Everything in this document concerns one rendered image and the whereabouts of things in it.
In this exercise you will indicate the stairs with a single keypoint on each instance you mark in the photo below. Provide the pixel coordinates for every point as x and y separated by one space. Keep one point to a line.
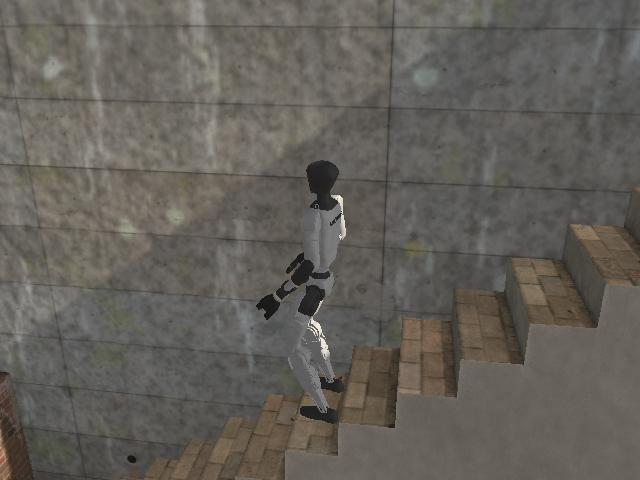
539 382

